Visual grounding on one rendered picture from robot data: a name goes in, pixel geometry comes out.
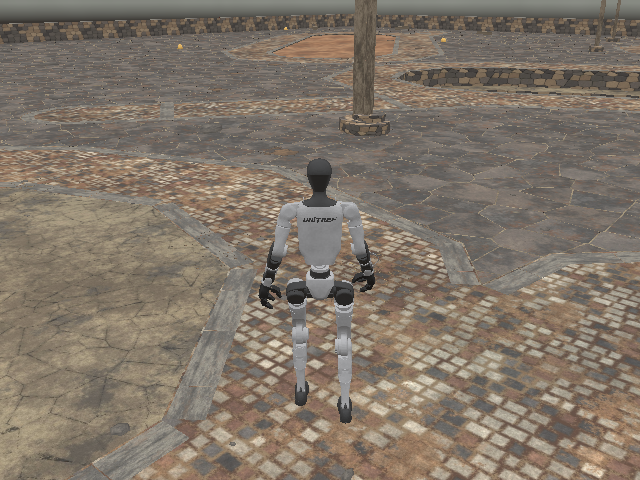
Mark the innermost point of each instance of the left robot hand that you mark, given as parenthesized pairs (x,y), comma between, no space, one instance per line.
(264,294)

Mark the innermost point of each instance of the right robot forearm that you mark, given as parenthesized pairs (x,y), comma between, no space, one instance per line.
(365,262)

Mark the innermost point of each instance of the robot head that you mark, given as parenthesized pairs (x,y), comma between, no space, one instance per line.
(319,173)

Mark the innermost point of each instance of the right robot upper arm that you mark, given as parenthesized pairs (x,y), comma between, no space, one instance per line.
(351,212)

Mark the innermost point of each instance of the left robot upper arm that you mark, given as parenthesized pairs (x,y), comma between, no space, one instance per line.
(287,213)

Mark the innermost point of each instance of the right robot hand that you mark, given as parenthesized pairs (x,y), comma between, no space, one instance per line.
(360,278)

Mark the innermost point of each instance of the right robot thigh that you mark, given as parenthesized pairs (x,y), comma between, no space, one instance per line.
(343,301)

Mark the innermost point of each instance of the left robot forearm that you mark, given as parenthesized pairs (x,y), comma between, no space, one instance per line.
(271,268)

